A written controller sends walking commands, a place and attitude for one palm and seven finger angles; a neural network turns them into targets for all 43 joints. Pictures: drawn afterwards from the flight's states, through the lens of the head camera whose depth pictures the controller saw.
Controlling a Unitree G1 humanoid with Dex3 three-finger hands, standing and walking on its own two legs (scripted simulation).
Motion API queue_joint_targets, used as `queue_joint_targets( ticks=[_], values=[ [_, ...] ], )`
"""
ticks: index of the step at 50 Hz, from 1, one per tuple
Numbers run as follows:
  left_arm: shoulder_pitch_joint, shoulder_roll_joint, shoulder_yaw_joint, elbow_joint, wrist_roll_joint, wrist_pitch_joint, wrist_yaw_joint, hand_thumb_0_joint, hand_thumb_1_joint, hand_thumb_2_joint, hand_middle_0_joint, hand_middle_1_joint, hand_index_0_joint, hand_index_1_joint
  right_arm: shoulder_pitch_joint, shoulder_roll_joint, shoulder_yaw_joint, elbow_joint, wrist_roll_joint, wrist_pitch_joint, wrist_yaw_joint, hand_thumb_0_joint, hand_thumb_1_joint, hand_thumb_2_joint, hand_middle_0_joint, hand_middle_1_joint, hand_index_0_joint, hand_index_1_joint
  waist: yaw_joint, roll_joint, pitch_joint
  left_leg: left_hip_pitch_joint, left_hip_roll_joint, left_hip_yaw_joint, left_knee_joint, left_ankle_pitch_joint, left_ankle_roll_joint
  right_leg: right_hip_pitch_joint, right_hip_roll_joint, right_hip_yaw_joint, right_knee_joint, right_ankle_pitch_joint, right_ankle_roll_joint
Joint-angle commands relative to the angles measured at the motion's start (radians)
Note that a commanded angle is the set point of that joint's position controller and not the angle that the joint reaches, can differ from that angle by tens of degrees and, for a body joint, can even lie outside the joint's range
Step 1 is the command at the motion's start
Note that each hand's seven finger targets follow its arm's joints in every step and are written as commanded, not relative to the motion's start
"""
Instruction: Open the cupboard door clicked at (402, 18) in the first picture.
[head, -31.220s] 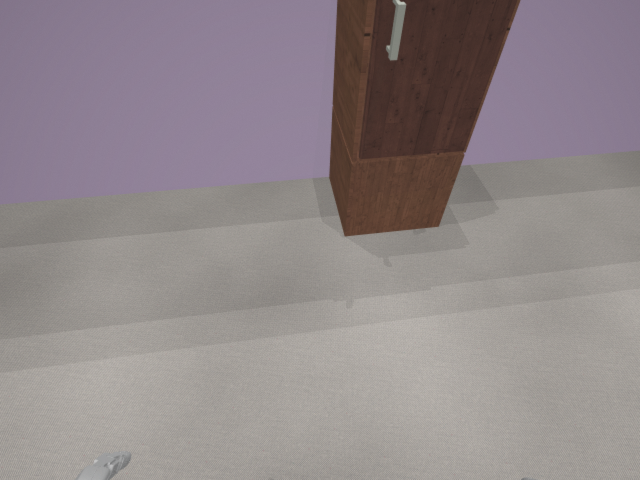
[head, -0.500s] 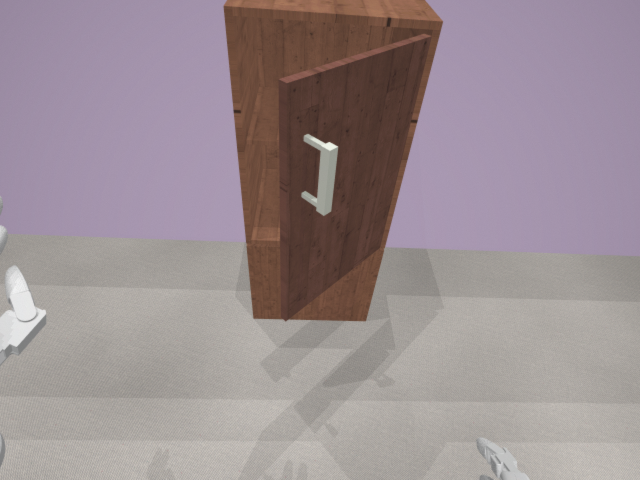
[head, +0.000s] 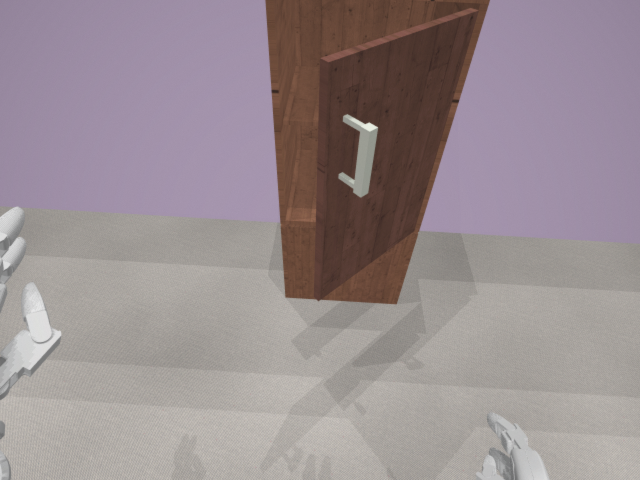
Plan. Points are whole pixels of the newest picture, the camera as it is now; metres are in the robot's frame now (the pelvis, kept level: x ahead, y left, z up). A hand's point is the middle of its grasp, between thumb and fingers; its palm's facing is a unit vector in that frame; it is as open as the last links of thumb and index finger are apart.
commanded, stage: stop stepping back and stand still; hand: left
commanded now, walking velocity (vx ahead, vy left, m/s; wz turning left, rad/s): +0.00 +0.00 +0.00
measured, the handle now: (355, 156) +0.60 -0.02 +0.09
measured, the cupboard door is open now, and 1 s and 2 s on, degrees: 45 45 45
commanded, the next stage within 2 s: let the arm hang, fingers relaxed in 0.86 s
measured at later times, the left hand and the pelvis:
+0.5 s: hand out of the picture +0.16 +0.29 +0.16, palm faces +0.41 -0.80 -0.44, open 7.4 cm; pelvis -0.04 +0.03 +0.01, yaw +0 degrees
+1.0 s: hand out of the picture +0.14 +0.30 +0.13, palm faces +0.37 -0.79 -0.50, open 7.4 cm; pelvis -0.06 +0.03 +0.01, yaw +2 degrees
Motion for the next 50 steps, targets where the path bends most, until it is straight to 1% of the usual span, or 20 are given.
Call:
queue_joint_targets(
  ticks=[1,2,4,5,10,12,14,16,19,21,30,34,35,39,42,44,47,48,49,50],
  values=[
    [-0.005,0.228,0.188,-0.254,-0.007,-0.096,0.022,0.000,0.900,0.900,-0.200,-0.300,-0.200,-0.300,-0.079,-0.108,-0.031,-0.164,0.009,-0.050,0.014,0.000,-0.900,-0.900,0.200,0.300,0.200,0.300,-0.003,0.098,-0.095,-0.010,0.043,-0.042,-0.039,0.480,0.048,0.097,-0.031,0.074,-0.073,0.510,-0.008],
    [0.017,0.219,0.188,-0.232,-0.013,-0.094,0.022,0.000,0.900,0.900,-0.200,-0.300,-0.200,-0.300,-0.074,-0.108,-0.034,-0.167,0.011,-0.043,0.018,0.000,-0.900,-0.900,0.200,0.300,0.200,0.300,-0.006,0.068,-0.123,0.004,0.030,-0.029,-0.019,0.487,0.036,0.114,-0.046,0.094,-0.070,0.593,-0.014],
    [0.072,0.205,0.191,-0.183,-0.022,-0.090,0.017,0.000,0.900,0.900,-0.200,-0.300,-0.200,-0.300,-0.071,-0.103,-0.035,-0.169,0.011,-0.032,0.020,0.000,-0.900,-0.900,0.200,0.300,0.200,0.300,-0.008,0.059,-0.151,0.028,0.025,-0.021,-0.026,0.480,0.028,0.116,-0.056,0.100,-0.078,0.637,-0.012],
    [0.081,0.196,0.185,-0.164,-0.025,-0.086,0.014,0.000,0.900,0.900,-0.200,-0.300,-0.200,-0.300,-0.072,-0.098,-0.031,-0.171,0.012,-0.024,0.022,0.000,-0.900,-0.900,0.200,0.300,0.200,0.300,-0.010,0.037,-0.150,0.030,0.032,-0.025,-0.038,0.470,0.028,0.111,-0.052,0.097,-0.083,0.620,-0.006],
    [0.052,0.184,0.156,-0.159,-0.028,-0.074,0.002,0.000,0.900,0.900,-0.200,-0.300,-0.200,-0.300,-0.099,-0.103,-0.024,-0.183,0.012,-0.008,0.016,0.000,-0.900,-0.900,0.200,0.300,0.200,0.300,-0.006,0.067,-0.113,0.016,0.046,-0.045,-0.115,0.408,0.032,0.084,-0.021,0.061,-0.122,0.442,0.020],
    [0.029,0.183,0.143,-0.175,-0.027,-0.069,0.002,0.000,0.900,0.900,-0.200,-0.300,-0.200,-0.300,-0.103,-0.107,-0.022,-0.188,0.012,-0.008,0.014,0.000,-0.900,-0.900,0.200,0.300,0.200,0.300,-0.002,0.055,-0.104,0.007,0.043,-0.052,-0.141,0.355,0.035,0.084,-0.011,0.053,-0.141,0.376,0.025],
    [-0.019,0.209,0.150,-0.220,-0.022,-0.070,0.005,0.000,0.900,0.900,-0.200,-0.300,-0.200,-0.300,-0.119,-0.110,-0.022,-0.190,0.009,-0.015,0.006,0.000,-0.900,-0.900,0.200,0.300,0.200,0.300,0.001,0.079,-0.089,-0.001,0.035,-0.056,-0.169,0.285,0.033,0.073,-0.010,0.053,-0.165,0.314,0.026],
    [-0.018,0.195,0.138,-0.226,-0.017,-0.072,0.009,0.000,0.900,0.900,-0.200,-0.300,-0.200,-0.300,-0.113,-0.105,-0.018,-0.189,0.007,-0.021,0.004,0.000,-0.900,-0.900,0.200,0.300,0.200,0.300,0.004,0.093,-0.088,-0.008,0.033,-0.059,-0.186,0.237,0.038,0.084,-0.009,0.053,-0.176,0.285,0.026],
    [-0.019,0.217,0.155,-0.249,-0.012,-0.073,0.017,0.000,0.900,0.900,-0.200,-0.300,-0.200,-0.300,-0.119,-0.108,-0.021,-0.189,0.006,-0.029,0.002,0.000,-0.900,-0.900,0.200,0.300,0.200,0.300,0.009,0.119,-0.092,-0.009,0.022,-0.057,-0.199,0.189,0.034,0.090,-0.011,0.054,-0.200,0.255,0.025],
    [-0.008,0.195,0.143,-0.240,-0.011,-0.077,0.020,0.000,0.900,0.900,-0.200,-0.300,-0.200,-0.300,-0.112,-0.106,-0.022,-0.186,0.007,-0.031,0.003,0.000,-0.900,-0.900,0.200,0.300,0.200,0.300,0.008,0.125,-0.087,-0.014,0.019,-0.056,-0.202,0.166,0.033,0.092,-0.010,0.056,-0.211,0.238,0.024],
    [0.002,0.172,0.127,-0.158,-0.006,-0.085,0.016,0.000,0.900,0.900,-0.200,-0.300,-0.200,-0.300,-0.112,-0.114,-0.026,-0.180,0.009,-0.034,0.003,0.000,-0.900,-0.900,0.200,0.300,0.200,0.300,0.004,0.104,-0.010,-0.094,0.023,-0.088,-0.281,-0.043,0.028,0.063,0.008,0.036,-0.259,0.077,0.029],
    [0.000,0.187,0.137,-0.148,-0.003,-0.086,0.014,0.000,0.900,0.900,-0.200,-0.300,-0.200,-0.300,-0.112,-0.118,-0.031,-0.177,0.009,-0.036,0.002,0.000,-0.900,-0.900,0.200,0.300,0.200,0.300,0.007,0.085,-0.028,-0.086,0.015,-0.083,-0.274,-0.048,0.029,0.066,0.007,0.042,-0.275,0.076,0.029],
    [-0.005,0.173,0.120,-0.151,-0.002,-0.086,0.014,0.000,0.900,0.900,-0.200,-0.300,-0.200,-0.300,-0.111,-0.115,-0.027,-0.180,0.008,-0.036,0.002,0.000,-0.900,-0.900,0.200,0.300,0.200,0.300,0.005,0.083,-0.017,-0.094,0.015,-0.086,-0.275,-0.055,0.030,0.063,0.005,0.043,-0.276,0.068,0.030],
    [-0.027,0.201,0.138,-0.192,0.003,-0.089,0.017,0.000,0.900,0.900,-0.200,-0.300,-0.200,-0.300,-0.111,-0.118,-0.030,-0.177,0.006,-0.044,0.001,0.000,-0.900,-0.900,0.200,0.300,0.200,0.300,0.008,0.109,-0.045,-0.070,0.007,-0.079,-0.264,-0.034,0.029,0.071,0.007,0.044,-0.278,0.082,0.029],
    [-0.023,0.182,0.125,-0.191,0.001,-0.088,0.018,0.000,0.900,0.900,-0.200,-0.300,-0.200,-0.300,-0.103,-0.112,-0.027,-0.176,0.007,-0.046,0.001,0.000,-0.900,-0.900,0.200,0.300,0.200,0.300,0.009,0.091,-0.047,-0.059,0.006,-0.074,-0.254,-0.021,0.030,0.066,0.007,0.048,-0.280,0.092,0.028],
    [-0.017,0.202,0.144,-0.181,0.002,-0.085,0.020,0.000,0.900,0.900,-0.200,-0.300,-0.200,-0.300,-0.107,-0.115,-0.029,-0.171,0.004,-0.047,-0.001,0.000,-0.900,-0.900,0.200,0.300,0.200,0.300,0.009,0.098,-0.045,-0.054,0.001,-0.069,-0.248,-0.013,0.026,0.058,0.003,0.050,-0.292,0.088,0.026],
    [-0.003,0.172,0.124,-0.154,-0.004,-0.079,0.017,0.000,0.900,0.900,-0.200,-0.300,-0.200,-0.300,-0.101,-0.110,-0.027,-0.170,0.006,-0.039,0.002,0.000,-0.900,-0.900,0.200,0.300,0.200,0.300,0.008,0.066,-0.049,-0.041,-0.001,-0.064,-0.229,0.046,0.026,0.060,0.001,0.053,-0.291,0.128,0.026],
    [-0.080,0.021,-0.269,0.638,0.073,0.075,-0.123,0.000,0.900,0.900,-0.200,-0.300,-0.200,-0.300,-0.143,-0.300,-0.068,0.106,0.002,-0.064,0.099,0.000,-0.900,-0.900,0.200,0.300,0.200,0.300,-0.044,0.072,0.005,-0.149,0.048,-0.131,-0.069,0.244,0.043,-0.061,-0.085,0.004,-0.115,0.233,-0.015],
    [-0.083,0.005,-0.254,0.667,0.066,0.137,-0.142,0.000,0.900,0.900,-0.200,-0.300,-0.200,-0.300,-0.054,-0.243,-0.072,0.117,0.002,-0.003,0.098,0.000,-0.900,-0.900,0.200,0.300,0.200,0.300,-0.033,0.071,-0.053,-0.057,0.063,-0.106,-0.066,0.347,0.035,-0.105,-0.086,0.062,-0.136,0.209,-0.015],
    [-0.092,0.017,-0.251,0.651,0.060,0.157,-0.146,0.000,0.900,0.900,-0.200,-0.300,-0.200,-0.300,-0.034,-0.248,-0.069,0.093,0.003,0.021,0.096,0.000,-0.900,-0.900,0.200,0.300,0.200,0.300,-0.034,0.092,-0.051,-0.054,0.080,-0.118,-0.077,0.331,0.046,-0.111,-0.066,0.037,-0.115,0.141,-0.014]
  ],
)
